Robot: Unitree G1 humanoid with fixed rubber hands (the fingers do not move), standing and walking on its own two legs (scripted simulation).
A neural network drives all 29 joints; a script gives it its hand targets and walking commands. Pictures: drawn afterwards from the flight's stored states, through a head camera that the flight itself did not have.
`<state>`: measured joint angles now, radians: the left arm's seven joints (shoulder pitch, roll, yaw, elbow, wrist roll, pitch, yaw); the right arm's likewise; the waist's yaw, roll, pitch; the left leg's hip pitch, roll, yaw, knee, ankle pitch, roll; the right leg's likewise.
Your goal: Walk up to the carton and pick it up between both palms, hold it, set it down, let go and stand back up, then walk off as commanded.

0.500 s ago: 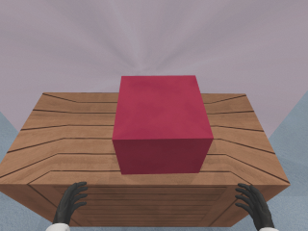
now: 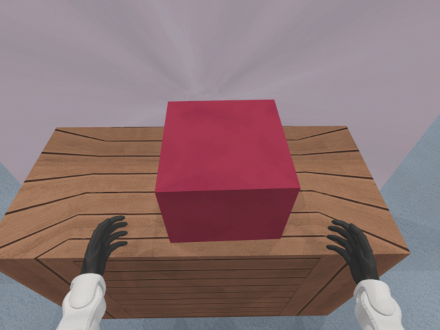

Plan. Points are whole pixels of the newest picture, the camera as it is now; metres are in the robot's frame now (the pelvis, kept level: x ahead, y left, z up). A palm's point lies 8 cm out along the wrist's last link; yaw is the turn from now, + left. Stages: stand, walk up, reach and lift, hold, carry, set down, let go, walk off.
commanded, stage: reach and lift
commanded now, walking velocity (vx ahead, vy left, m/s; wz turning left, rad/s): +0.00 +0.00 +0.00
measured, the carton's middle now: (223, 169) +0.48 +0.03 -0.03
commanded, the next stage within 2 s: none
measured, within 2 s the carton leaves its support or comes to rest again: neither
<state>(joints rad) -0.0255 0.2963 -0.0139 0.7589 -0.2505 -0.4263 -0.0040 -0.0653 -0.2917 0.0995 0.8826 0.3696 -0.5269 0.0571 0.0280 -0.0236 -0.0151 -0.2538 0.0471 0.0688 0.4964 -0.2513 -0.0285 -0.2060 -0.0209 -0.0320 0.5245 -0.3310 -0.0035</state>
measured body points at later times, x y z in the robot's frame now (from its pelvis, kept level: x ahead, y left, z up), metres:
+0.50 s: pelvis -0.01 +0.00 +0.01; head +0.01 +0.01 +0.46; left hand +0.33 +0.26 +0.04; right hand +0.34 -0.23 +0.04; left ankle +0.00 +0.14 -0.74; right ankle -0.03 -0.11 -0.74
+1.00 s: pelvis -0.01 +0.01 +0.00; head +0.04 +0.01 +0.45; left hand +0.40 +0.27 +0.09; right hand +0.42 -0.23 +0.09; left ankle +0.00 +0.14 -0.74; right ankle -0.03 -0.11 -0.74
